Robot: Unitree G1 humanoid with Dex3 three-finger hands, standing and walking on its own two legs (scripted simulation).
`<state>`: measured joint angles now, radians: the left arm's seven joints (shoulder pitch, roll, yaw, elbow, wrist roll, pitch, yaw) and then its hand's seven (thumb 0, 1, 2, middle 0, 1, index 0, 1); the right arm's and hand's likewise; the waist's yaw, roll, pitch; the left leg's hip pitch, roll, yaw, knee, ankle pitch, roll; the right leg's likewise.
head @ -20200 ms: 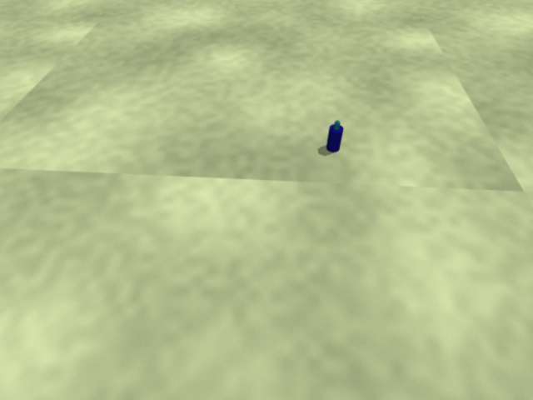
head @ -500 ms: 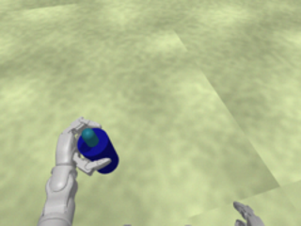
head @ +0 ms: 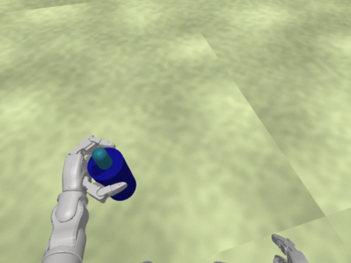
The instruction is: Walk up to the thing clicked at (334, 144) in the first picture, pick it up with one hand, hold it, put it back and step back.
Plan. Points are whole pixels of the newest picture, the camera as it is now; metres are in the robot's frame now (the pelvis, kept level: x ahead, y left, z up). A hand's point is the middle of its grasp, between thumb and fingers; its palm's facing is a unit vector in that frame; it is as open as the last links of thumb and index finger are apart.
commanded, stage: crouch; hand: left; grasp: from the side
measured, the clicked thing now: (111, 171) +0.32 +0.16 +0.02
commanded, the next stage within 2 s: lower in 2.00 s
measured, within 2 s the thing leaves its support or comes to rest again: neither
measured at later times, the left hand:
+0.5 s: hand (118, 185) +0.34 +0.18 -0.11, palm faces +0.05 -1.00 -0.01, open 10.7 cm
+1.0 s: hand (130, 199) +0.38 +0.19 -0.35, palm faces +0.10 -0.99 -0.02, open 10.7 cm
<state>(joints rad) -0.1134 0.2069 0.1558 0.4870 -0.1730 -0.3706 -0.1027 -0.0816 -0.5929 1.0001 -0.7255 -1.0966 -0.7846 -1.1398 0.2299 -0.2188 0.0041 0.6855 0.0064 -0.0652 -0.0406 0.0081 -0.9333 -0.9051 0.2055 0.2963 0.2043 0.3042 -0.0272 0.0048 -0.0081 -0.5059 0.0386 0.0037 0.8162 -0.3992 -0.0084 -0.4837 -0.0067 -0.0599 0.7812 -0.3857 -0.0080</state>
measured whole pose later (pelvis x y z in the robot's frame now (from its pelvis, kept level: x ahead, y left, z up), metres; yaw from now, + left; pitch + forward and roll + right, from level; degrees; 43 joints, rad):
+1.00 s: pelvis -0.08 +0.01 -0.30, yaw -3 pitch +34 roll -4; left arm -0.70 0.41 0.42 1.19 -0.09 -0.79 -0.15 -0.07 -0.57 0.98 -0.72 -1.09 -0.78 -1.13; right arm 0.12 -0.25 0.04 0.72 -0.11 -0.05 0.09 0.00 -0.93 -0.91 0.21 0.30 0.21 0.30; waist -0.16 -0.01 -0.15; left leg -1.97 0.04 -0.05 2.06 -0.68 0.01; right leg -1.93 -0.03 -0.08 2.01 -0.66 -0.02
